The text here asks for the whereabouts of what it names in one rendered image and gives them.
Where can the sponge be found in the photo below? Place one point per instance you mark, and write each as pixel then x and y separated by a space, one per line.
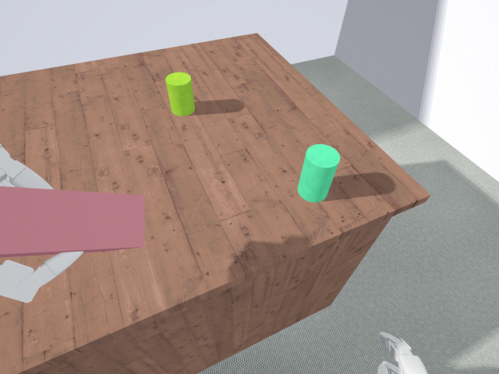
pixel 35 222

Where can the robot left hand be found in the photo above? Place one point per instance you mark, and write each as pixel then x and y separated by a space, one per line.
pixel 18 281

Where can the table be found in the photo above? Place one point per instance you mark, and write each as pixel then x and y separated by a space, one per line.
pixel 233 254

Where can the robot right hand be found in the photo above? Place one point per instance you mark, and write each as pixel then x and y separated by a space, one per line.
pixel 401 352

